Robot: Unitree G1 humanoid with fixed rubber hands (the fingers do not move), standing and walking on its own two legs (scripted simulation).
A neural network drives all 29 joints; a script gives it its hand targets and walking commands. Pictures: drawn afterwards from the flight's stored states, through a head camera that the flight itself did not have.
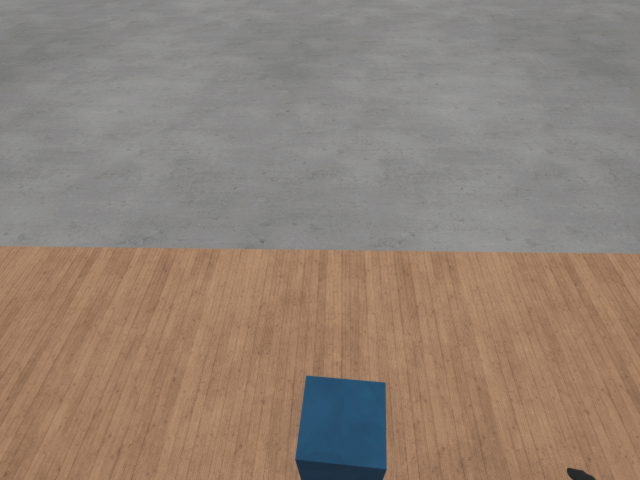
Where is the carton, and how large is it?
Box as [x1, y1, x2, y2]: [295, 376, 386, 479]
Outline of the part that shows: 306,376 295,457 301,479 382,479 386,469 385,383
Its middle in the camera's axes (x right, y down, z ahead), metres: +0.06 +0.54 +1.05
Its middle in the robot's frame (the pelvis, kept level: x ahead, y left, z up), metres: +0.38 -0.02 -0.66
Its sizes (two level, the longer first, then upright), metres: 0.210 0.200 0.250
